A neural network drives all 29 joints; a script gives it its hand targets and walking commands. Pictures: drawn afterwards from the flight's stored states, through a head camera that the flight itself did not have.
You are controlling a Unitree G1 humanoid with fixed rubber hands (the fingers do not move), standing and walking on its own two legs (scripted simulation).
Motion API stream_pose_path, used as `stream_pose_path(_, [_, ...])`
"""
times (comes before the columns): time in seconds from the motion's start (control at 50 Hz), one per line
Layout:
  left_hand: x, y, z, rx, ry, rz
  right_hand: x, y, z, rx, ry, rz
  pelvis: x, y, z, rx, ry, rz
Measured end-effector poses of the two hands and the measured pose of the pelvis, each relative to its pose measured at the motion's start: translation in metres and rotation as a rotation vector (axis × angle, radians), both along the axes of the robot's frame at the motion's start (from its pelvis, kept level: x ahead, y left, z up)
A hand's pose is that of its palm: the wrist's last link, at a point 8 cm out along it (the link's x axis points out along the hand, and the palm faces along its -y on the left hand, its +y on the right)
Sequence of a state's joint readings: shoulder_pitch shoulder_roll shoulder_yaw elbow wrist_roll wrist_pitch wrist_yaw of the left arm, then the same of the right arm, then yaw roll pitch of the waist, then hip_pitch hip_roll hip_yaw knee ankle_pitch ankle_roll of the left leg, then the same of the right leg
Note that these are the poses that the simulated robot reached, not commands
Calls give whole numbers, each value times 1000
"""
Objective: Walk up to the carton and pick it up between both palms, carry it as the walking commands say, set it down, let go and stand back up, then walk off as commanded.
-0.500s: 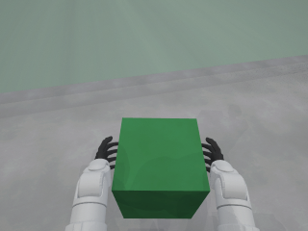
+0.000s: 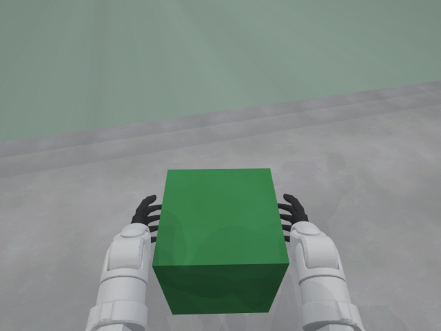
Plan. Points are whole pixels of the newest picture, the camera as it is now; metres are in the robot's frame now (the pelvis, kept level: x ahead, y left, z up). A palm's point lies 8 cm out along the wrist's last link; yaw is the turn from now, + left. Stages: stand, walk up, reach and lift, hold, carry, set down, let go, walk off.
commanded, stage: set down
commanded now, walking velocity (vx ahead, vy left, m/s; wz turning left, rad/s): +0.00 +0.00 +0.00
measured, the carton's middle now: (219, 243) +0.31 -0.02 -0.03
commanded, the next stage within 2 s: none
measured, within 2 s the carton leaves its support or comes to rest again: neither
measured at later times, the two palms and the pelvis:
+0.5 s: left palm (154, 239) +0.33 +0.11 -0.03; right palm (296, 244) +0.29 -0.18 -0.03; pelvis +0.01 +0.01 -0.01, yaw -2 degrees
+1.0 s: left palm (162, 251) +0.36 +0.11 -0.12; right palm (286, 256) +0.31 -0.19 -0.12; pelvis -0.03 +0.00 -0.07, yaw +0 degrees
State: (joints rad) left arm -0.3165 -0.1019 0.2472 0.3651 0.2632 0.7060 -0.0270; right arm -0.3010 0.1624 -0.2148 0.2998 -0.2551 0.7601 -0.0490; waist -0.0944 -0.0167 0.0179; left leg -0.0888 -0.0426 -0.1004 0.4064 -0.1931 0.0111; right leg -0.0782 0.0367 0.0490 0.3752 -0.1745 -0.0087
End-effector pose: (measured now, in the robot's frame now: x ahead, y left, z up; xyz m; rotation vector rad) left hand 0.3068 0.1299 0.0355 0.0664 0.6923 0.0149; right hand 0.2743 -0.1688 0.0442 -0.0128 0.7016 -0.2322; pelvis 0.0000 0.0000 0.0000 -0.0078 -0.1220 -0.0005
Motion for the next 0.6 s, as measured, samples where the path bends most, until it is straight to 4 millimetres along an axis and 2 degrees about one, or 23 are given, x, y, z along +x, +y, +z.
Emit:
stream_pose_path(0.16, [9,-3,-18,-21,27,-13,0,-1,-18,10,22,-38,5,16,-2,3,33,-34])
stream_pose_path(0.3, [17,-7,-37,-25,46,-14,3,-5,-38,17,39,-51,10,20,-4,7,81,-40])
stream_pose_path(0.6, [27,-19,-84,-23,45,-2,16,-18,-88,31,37,-49,5,5,-17,14,248,-22])
